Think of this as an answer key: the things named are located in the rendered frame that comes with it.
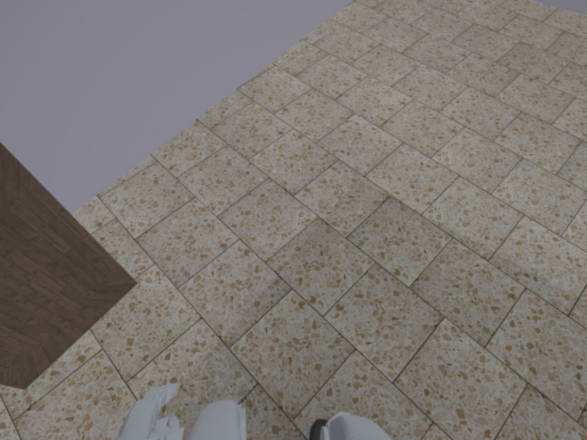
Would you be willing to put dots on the robot left hand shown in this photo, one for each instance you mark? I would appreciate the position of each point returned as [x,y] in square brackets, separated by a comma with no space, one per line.
[142,418]

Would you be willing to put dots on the robot right thigh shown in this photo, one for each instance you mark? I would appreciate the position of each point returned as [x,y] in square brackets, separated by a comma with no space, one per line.
[352,427]

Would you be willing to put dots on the robot right shin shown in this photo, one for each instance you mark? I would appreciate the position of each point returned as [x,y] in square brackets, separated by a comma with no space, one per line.
[338,414]

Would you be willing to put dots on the cabinet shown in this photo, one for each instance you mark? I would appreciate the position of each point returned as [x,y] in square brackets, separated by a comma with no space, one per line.
[56,280]

